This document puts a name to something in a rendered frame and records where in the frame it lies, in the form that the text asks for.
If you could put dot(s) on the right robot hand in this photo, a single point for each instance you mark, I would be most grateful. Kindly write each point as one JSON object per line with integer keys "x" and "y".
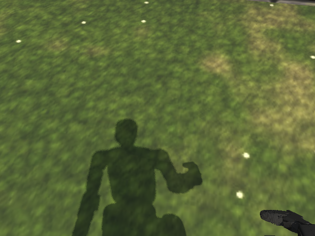
{"x": 289, "y": 220}

